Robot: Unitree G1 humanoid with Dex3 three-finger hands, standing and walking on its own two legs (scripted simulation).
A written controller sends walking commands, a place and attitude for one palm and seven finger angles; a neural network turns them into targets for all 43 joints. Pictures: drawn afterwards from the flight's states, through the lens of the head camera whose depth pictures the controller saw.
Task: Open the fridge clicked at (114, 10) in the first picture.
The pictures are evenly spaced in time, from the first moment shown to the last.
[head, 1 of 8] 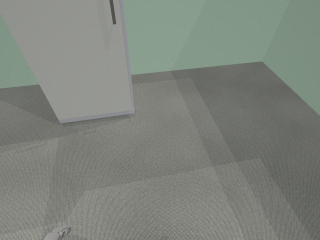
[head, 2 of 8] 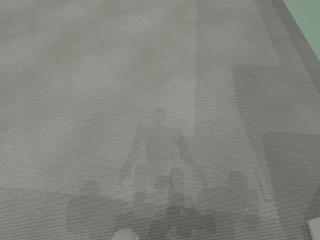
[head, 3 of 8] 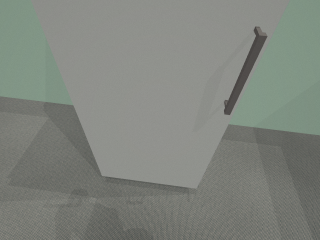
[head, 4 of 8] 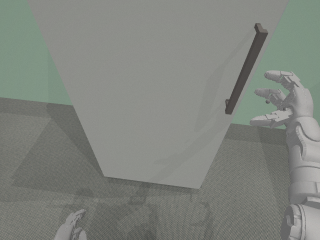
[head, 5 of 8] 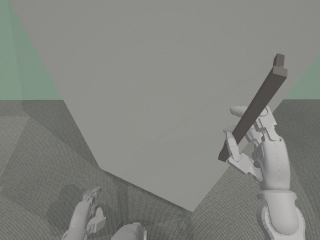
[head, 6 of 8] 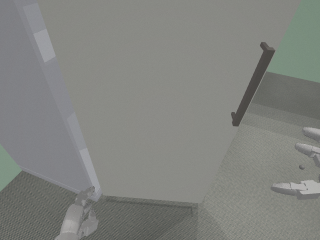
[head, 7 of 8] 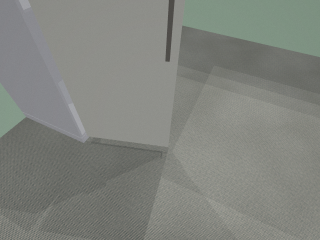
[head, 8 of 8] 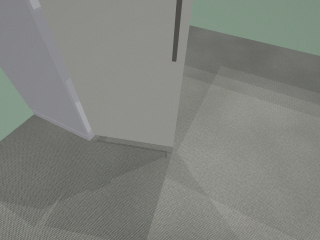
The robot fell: no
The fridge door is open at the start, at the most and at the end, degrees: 0 84 73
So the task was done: yes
